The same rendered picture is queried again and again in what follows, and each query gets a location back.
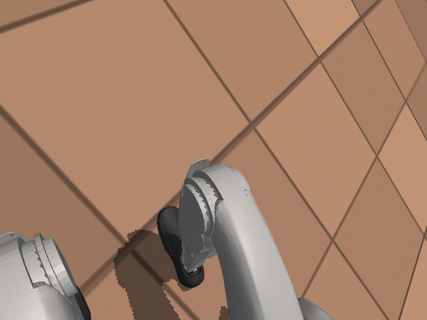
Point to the right robot hand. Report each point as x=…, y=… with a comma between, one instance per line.
x=310, y=311

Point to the right robot foot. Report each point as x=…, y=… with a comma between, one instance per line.
x=167, y=224

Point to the left robot foot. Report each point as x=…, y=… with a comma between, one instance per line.
x=83, y=305

